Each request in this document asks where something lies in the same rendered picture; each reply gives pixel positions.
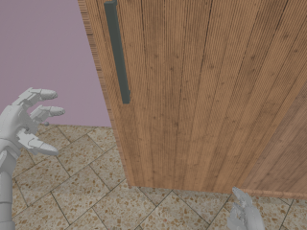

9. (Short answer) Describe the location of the wardrobe door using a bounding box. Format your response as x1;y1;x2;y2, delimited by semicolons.
84;0;307;194
240;80;307;194

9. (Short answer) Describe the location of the left robot hand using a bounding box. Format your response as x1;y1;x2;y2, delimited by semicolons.
0;87;65;156

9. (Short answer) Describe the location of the right robot hand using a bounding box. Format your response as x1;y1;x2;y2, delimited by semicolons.
226;186;266;230

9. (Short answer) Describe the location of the handle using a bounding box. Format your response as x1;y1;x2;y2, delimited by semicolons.
104;0;130;104

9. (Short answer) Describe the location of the left robot forearm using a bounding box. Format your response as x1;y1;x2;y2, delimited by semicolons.
0;138;21;230

